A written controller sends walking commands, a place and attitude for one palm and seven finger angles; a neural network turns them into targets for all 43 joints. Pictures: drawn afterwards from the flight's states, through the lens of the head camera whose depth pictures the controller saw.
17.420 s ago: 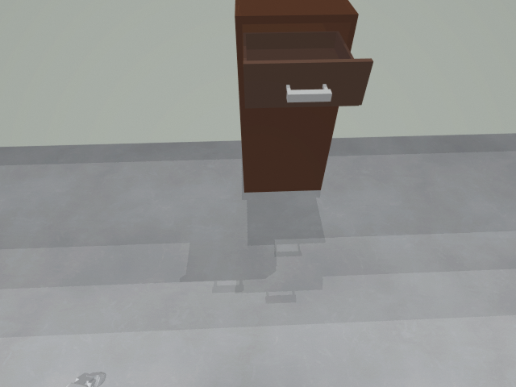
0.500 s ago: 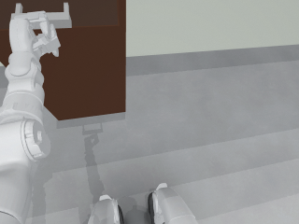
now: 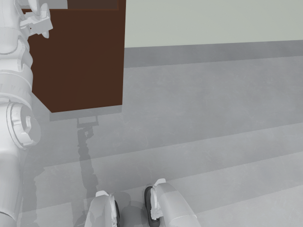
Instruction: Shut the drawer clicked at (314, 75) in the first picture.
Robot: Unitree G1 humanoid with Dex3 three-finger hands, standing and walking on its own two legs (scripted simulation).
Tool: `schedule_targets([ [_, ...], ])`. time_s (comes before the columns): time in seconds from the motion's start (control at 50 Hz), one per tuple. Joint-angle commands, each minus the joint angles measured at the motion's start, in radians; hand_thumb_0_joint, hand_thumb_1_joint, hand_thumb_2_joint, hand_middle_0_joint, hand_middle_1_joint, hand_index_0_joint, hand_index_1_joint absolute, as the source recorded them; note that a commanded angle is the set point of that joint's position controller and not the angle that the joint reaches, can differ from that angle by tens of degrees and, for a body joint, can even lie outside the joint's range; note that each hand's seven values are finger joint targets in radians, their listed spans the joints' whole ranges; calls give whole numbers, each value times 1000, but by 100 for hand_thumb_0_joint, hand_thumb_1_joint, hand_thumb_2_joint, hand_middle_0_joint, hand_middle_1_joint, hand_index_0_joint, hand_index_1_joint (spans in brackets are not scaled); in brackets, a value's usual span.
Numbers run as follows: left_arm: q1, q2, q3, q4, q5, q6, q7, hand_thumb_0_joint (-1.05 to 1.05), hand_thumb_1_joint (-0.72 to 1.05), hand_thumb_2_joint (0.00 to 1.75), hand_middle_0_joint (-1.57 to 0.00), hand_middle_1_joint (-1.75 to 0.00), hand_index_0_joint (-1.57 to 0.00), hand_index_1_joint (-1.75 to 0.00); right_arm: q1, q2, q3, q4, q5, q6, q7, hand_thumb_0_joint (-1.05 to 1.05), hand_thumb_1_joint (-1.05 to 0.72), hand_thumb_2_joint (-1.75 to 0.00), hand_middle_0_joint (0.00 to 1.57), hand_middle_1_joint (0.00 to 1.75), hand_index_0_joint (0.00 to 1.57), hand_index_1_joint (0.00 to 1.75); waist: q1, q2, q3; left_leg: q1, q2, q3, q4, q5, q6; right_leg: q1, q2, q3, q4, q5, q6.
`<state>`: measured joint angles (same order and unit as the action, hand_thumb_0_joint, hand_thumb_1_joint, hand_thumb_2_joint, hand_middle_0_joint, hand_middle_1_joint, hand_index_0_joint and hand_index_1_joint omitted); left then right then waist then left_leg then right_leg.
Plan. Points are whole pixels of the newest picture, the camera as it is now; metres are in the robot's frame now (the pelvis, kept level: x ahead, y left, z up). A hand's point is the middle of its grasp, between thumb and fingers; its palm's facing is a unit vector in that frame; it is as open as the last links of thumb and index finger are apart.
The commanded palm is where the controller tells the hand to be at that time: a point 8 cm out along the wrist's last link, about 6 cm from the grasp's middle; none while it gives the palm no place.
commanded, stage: pull the fist back off the drawer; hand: left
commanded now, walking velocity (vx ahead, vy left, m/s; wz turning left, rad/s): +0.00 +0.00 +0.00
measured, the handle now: out of the picture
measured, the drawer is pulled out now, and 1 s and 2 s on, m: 0.00 0.00 0.00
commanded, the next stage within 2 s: draw the hand back to the body in 0.56 s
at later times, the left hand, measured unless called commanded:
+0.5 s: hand (48, 21) +0.58 +0.14 +0.10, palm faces +0.03 -1.00 -0.03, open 3.2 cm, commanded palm +0.55 +0.18 +0.10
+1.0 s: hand (19, 44) +0.48 +0.17 +0.14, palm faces +0.06 -1.00 -0.04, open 3.3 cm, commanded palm +0.44 +0.21 +0.15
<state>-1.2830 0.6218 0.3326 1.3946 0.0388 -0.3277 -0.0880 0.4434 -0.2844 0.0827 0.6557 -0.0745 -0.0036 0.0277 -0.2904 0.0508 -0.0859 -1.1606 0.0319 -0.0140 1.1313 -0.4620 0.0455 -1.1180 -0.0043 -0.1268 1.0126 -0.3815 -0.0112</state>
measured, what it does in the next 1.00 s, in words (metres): rises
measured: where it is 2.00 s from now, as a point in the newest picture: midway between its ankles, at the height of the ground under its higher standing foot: (133, 221)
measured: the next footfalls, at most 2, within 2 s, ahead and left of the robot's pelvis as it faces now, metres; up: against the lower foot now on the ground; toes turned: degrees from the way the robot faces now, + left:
none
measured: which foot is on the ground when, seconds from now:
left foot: down 0.00-1.00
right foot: down 0.00-1.00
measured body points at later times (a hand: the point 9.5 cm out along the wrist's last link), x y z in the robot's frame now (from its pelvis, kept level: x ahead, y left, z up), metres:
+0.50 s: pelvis +0.03 +0.00 +0.02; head +0.18 +0.01 +0.44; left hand +0.57 +0.19 +0.10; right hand -0.02 -0.25 -0.09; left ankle +0.02 +0.09 -0.65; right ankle +0.04 -0.12 -0.65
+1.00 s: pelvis +0.08 -0.01 +0.06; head +0.14 -0.01 +0.50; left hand +0.47 +0.22 +0.14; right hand +0.14 -0.26 -0.06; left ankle +0.02 +0.09 -0.65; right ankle +0.04 -0.12 -0.65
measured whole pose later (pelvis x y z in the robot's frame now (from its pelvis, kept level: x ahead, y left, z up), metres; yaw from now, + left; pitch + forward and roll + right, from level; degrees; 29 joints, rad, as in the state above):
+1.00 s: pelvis +0.08 -0.01 +0.06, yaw -2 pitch +15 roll -2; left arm -0.37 0.29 0.29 0.57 -0.18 -0.29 -0.13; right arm 0.36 -0.26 0.01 0.56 0.03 0.06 0.03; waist -0.07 0.05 -0.14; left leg -0.59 0.03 0.04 0.79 -0.47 0.03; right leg -0.61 0.02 -0.04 0.74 -0.39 -0.01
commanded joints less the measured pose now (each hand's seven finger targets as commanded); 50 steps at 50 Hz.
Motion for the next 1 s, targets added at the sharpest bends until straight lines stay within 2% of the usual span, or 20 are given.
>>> schedule_targets([
  [0.0,-652,157,23,-259,-20,-74,32,0,90,90,-140,-160,-140,-160,244,-204,-66,-7,-2,-2,-8,0,-90,-90,20,30,20,30,-95,225,-521,498,8,-124,-143,184,-12,106,51,71,-126,48,-11],
  [0.06,-621,192,52,-248,-15,-74,28,0,90,90,-140,-160,-140,-160,245,-205,-65,-18,-1,1,-6,0,-90,-90,20,30,20,30,-77,202,-508,457,5,-114,-144,165,-7,139,51,75,-126,37,-14],
  [0.08,-627,169,30,-274,-15,-77,23,0,90,90,-140,-160,-140,-160,242,-203,-66,-22,0,2,-3,0,-90,-90,20,30,20,30,-80,214,-522,480,6,-118,-149,173,-9,135,50,74,-126,42,-13],
  [0.16,-524,209,89,-294,-25,-87,16,0,90,90,-140,-160,-140,-160,241,-200,-71,-40,1,11,4,0,-90,-90,20,30,20,30,-30,207,-570,484,3,-99,-142,230,-8,203,54,82,-123,77,-18],
  [0.24,-428,186,88,-320,-39,-86,4,0,90,90,-140,-160,-140,-160,226,-194,-75,-56,10,25,10,0,-90,-90,20,30,20,30,-4,162,-542,471,4,-80,-163,233,-6,259,56,86,-143,88,-13],
  [0.28,-372,211,117,-368,-42,-96,0,0,90,90,-140,-160,-140,-160,223,-193,-79,-69,13,34,11,0,-90,-90,20,30,20,30,28,186,-588,516,4,-74,-172,281,-11,294,58,87,-139,123,-17],
  [0.32,-323,155,91,-411,-52,-105,-2,0,90,90,-140,-160,-140,-160,213,-183,-86,-77,15,41,14,0,-90,-90,20,30,20,30,38,174,-600,556,5,-70,-182,335,-14,315,58,83,-143,169,-15],
  [0.34,-261,152,107,-410,-57,-105,0,0,90,90,-140,-160,-140,-160,210,-183,-89,-82,16,45,17,0,-90,-90,20,30,20,30,58,161,-594,554,4,-63,-187,344,-16,337,60,82,-146,181,-16],
  [0.4,-184,110,88,-405,-67,-101,-1,0,90,90,-140,-160,-140,-160,205,-178,-95,-85,23,60,17,0,-90,-90,20,30,20,30,56,90,-535,532,3,-48,-200,365,-12,370,60,83,-156,229,-11],
  [0.46,-106,73,83,-419,-82,-103,-6,0,90,90,-140,-160,-140,-160,197,-174,-103,-94,28,71,17,0,-90,-90,20,30,20,30,75,71,-511,537,-3,-32,-213,394,-10,409,61,88,-165,277,-13],
  [0.52,-144,42,67,-452,-94,-122,-4,0,90,90,-140,-160,-140,-160,192,-165,-110,-83,31,76,13,0,-90,-90,20,30,20,30,60,48,-486,549,-2,-29,-211,422,-10,407,60,92,-167,312,-7],
  [0.58,-127,10,51,-495,-96,-158,-1,0,90,90,-140,-160,-140,-160,183,-158,-117,-76,30,77,15,0,-90,-90,20,30,20,30,78,119,-529,643,0,-36,-200,538,-23,388,56,88,-151,368,-13],
  [0.64,-88,-30,26,-505,-99,-170,-5,0,90,90,-140,-160,-140,-160,178,-150,-122,-69,31,83,19,0,-90,-90,20,30,20,30,83,109,-542,674,2,-39,-194,625,-27,404,56,88,-147,419,-12],
  [0.7,138,38,94,-646,-121,-152,-16,0,90,90,-140,-160,-140,-160,154,-151,-131,-118,45,95,19,0,-90,-90,20,30,20,30,168,130,-673,748,0,-22,-222,783,-32,558,48,97,-155,563,-16],
  [0.72,198,-5,65,-692,-134,-137,-24,0,90,90,-140,-160,-140,-160,137,-139,-131,-136,55,94,21,0,-90,-90,20,30,20,30,178,125,-677,755,-3,-14,-235,797,-29,600,47,100,-170,604,-14],
  [0.78,377,-52,40,-848,-180,-88,-39,0,90,90,-140,-160,-140,-160,98,-122,-133,-175,78,83,21,0,-90,-90,20,30,20,30,207,70,-646,731,-2,9,-282,815,-15,728,39,108,-202,721,-12],
  [0.84,477,-74,29,-984,-220,-53,-40,0,90,90,-140,-160,-140,-160,44,-118,-134,-197,100,64,10,0,-90,-90,20,30,20,30,213,-26,-551,689,-10,29,-336,688,-6,816,37,107,-244,718,-6],
  [0.88,525,-120,0,-1038,-236,-40,-37,0,90,90,-140,-160,-140,-160,6,-113,-130,-199,107,48,1,0,-90,-90,20,30,20,30,209,-4,-471,719,-14,33,-366,617,-7,793,41,104,-278,644,-5],
  [0.92,587,-131,-5,-1046,-244,-27,-37,0,90,90,-140,-160,-140,-160,-21,-114,-127,-189,113,37,-9,0,-90,-90,20,30,20,30,207,-25,-374,724,-11,28,-393,564,-9,760,44,95,-303,555,-5],
  [0.98,659,-193,-69,-1113,-248,3,-59,0,90,90,-140,-160,-140,-160,-52,-104,-125,-194,118,17,-21,0,-90,-90,20,30,20,30,209,32,-349,792,-8,30,-400,695,-9,779,34,95,-312,627,-5],
])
